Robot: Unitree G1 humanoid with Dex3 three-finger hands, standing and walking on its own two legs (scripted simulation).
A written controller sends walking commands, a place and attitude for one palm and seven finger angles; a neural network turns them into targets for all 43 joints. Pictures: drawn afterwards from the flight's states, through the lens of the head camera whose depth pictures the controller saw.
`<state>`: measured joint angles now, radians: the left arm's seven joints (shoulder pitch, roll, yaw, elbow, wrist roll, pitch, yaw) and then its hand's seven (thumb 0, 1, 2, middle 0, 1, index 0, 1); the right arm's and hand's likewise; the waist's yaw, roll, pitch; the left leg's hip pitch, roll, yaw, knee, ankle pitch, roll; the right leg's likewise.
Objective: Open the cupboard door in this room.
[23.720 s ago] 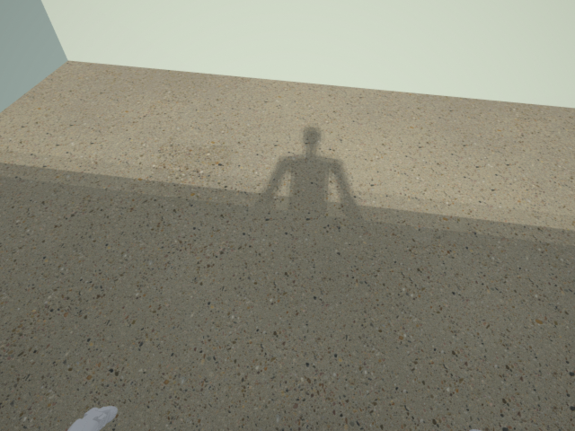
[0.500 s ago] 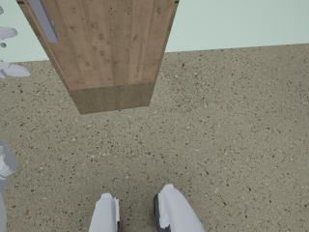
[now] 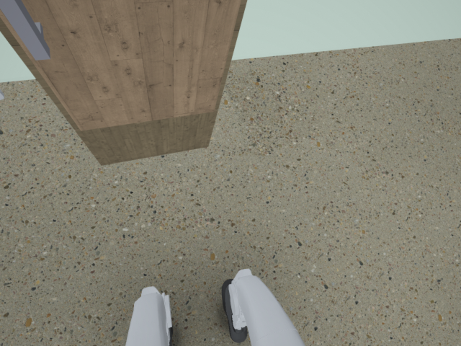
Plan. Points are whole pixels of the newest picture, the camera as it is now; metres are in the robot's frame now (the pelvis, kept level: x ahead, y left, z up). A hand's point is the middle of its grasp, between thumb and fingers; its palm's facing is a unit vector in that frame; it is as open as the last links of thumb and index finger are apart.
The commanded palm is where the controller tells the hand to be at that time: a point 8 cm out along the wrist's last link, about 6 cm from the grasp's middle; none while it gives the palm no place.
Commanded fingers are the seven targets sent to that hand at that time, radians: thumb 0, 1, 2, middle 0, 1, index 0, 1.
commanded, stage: move the hooked fingers beside the handle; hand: left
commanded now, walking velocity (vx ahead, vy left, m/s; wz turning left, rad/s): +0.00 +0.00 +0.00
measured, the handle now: (15, 1) +0.61 +0.24 +0.08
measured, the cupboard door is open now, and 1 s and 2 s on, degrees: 0 0 1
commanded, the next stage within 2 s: slide the fingers in behind the handle in 0.52 s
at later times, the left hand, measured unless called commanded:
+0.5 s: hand out of the picture +0.53 +0.29 +0.07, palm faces +0.14 -0.99 -0.05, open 14.0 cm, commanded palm +0.52 +0.33 +0.07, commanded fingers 0.00 -0.50 0.30 -0.30 -1.20 -0.30 -1.20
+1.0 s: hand out of the picture +0.54 +0.28 +0.07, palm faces +0.13 -0.99 -0.02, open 14.0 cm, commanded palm +0.52 +0.30 +0.07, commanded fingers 0.00 -0.50 0.30 -0.30 -1.20 -0.30 -1.20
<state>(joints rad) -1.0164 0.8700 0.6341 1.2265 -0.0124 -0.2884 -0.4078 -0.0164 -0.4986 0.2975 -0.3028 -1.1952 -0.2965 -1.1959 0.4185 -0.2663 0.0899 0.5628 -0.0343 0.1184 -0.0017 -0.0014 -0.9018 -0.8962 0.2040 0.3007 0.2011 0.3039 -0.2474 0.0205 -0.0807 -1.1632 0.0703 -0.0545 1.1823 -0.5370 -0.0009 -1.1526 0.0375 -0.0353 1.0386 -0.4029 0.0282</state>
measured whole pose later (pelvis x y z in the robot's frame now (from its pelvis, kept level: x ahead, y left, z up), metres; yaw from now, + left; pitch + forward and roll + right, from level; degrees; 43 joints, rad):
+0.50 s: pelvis +0.00 -0.01 +0.00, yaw +1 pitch +28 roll -5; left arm -1.02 0.83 0.58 1.24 -0.01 -0.31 -0.38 -0.02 -0.50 0.30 -0.30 -1.20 -0.30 -1.20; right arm 0.37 -0.27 0.08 0.56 -0.03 0.11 0.00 0.00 -0.90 -0.90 0.20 0.30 0.20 0.30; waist -0.24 0.02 -0.08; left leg -1.14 0.07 -0.07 1.19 -0.54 -0.01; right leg -1.12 0.04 -0.05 1.05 -0.41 0.02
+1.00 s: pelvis -0.01 +0.00 +0.00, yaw +1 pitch +29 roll -6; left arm -1.07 0.80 0.55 1.23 -0.01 -0.31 -0.33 -0.02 -0.50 0.30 -0.30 -1.20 -0.30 -1.20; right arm 0.39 -0.27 0.08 0.58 -0.04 0.09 0.00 0.00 -0.90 -0.90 0.20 0.30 0.20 0.30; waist -0.26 0.02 -0.09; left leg -1.18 0.06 -0.07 1.21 -0.53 -0.01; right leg -1.17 0.03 -0.05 1.06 -0.40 0.02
